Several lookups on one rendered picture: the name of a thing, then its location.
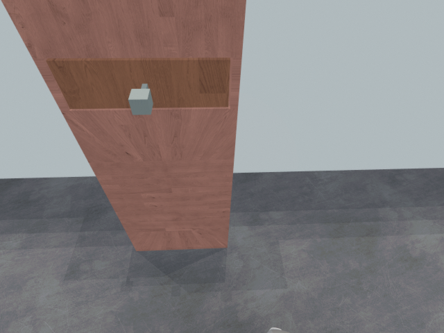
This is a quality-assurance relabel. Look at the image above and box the handle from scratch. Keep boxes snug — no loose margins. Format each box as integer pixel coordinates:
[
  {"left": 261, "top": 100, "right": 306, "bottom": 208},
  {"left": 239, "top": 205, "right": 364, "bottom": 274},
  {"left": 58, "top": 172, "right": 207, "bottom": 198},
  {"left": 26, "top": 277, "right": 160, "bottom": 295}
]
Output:
[{"left": 128, "top": 84, "right": 153, "bottom": 115}]

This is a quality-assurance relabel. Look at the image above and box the drawer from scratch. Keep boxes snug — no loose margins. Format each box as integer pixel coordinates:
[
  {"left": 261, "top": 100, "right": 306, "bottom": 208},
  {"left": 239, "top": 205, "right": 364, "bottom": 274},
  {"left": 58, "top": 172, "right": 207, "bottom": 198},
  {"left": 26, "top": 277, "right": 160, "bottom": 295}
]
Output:
[{"left": 46, "top": 58, "right": 230, "bottom": 109}]

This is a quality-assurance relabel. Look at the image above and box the cabinet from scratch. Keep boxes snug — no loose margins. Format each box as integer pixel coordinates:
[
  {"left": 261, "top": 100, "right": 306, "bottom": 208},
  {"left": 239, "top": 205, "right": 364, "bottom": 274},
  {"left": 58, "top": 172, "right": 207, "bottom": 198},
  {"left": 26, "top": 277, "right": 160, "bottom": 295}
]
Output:
[{"left": 1, "top": 0, "right": 246, "bottom": 251}]

